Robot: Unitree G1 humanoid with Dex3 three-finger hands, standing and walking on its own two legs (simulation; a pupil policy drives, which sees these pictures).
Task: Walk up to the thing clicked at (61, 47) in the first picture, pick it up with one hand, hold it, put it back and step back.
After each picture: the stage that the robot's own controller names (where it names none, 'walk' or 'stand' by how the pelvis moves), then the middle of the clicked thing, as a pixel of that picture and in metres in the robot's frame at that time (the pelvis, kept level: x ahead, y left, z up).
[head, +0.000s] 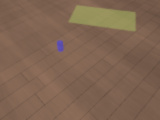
stand; (60, 46) +1.30 +0.20 -0.72
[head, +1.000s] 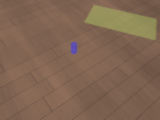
walk; (73, 48) +1.18 +0.07 -0.70
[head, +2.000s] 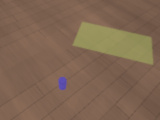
walk; (62, 83) +0.76 +0.09 -0.71
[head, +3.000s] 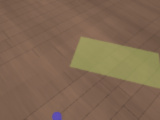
walk; (57, 118) +0.45 +0.13 -0.71
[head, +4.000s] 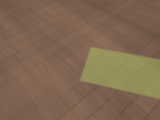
stand; out of the picture +0.31 +0.12 -0.71
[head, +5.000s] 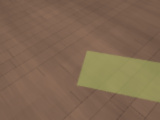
stand; out of the picture +0.28 +0.12 -0.72
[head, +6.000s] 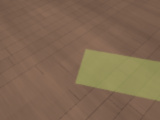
stand; out of the picture +0.29 +0.13 -0.72
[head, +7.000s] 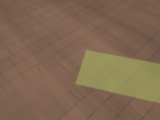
stand; out of the picture +0.29 +0.13 -0.73
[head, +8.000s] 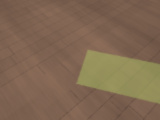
stand; out of the picture +0.29 +0.12 -0.73
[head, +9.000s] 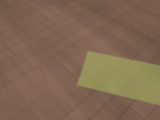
go down; out of the picture +0.28 +0.12 -0.73
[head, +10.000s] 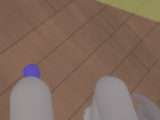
go down; (32, 73) +0.37 +0.18 -0.33
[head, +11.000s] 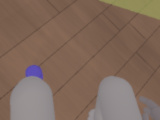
approach; (35, 75) +0.37 +0.18 -0.30
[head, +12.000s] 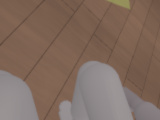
close in; out of the picture +0.35 +0.23 -0.22
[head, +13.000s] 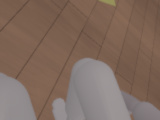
close; out of the picture +0.37 +0.23 -0.21
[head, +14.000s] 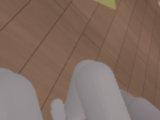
lift; out of the picture +0.36 +0.23 -0.22
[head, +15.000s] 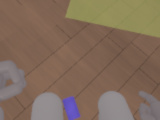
lift; (71, 108) +0.28 +0.05 -0.45
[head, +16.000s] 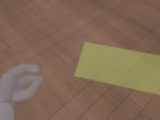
go down; out of the picture +0.27 -0.22 -0.70
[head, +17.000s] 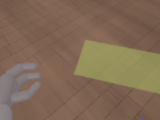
go down; out of the picture +0.33 -0.45 -0.70
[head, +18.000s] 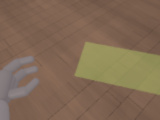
stand; out of the picture +0.39 -0.68 -0.70
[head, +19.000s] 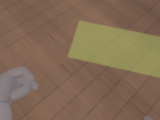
crouch; out of the picture +0.46 -0.90 -0.66
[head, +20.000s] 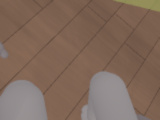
lower; out of the picture +0.71 -1.05 -0.31
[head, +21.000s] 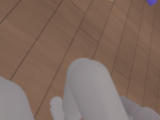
lower; out of the picture +1.01 -1.12 -0.25
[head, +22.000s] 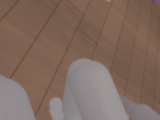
lower; out of the picture +1.14 -1.29 -0.24
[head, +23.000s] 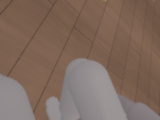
lower; out of the picture +1.27 -1.46 -0.25
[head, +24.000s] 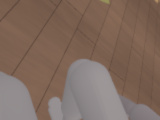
lower; out of the picture +1.38 -1.64 -0.25
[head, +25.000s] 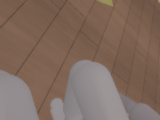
open; out of the picture +1.47 -1.82 -0.25
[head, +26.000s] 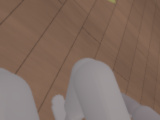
rise; out of the picture +1.57 -1.99 -0.25
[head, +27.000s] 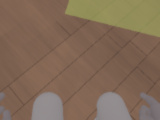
walk; out of the picture +1.01 -2.49 -0.48
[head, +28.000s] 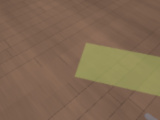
stand; out of the picture +0.81 -2.74 -0.69
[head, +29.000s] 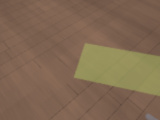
stand; out of the picture +0.86 -2.90 -0.69
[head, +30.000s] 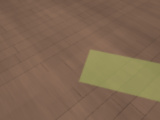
stand; out of the picture +0.93 -3.10 -0.74
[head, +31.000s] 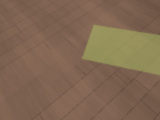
walk; out of the picture +0.99 -3.23 -0.72
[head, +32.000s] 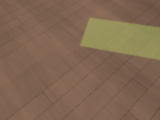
walk; out of the picture +1.31 -3.42 -0.73
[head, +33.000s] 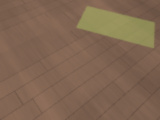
walk; out of the picture +1.46 -3.64 -0.73
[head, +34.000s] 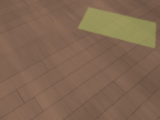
stand; out of the picture +1.51 -3.77 -0.73
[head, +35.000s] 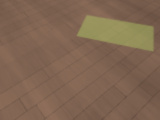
stand; out of the picture +1.57 -3.90 -0.75
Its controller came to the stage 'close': yes
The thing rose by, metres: 0.01
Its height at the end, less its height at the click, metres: -0.02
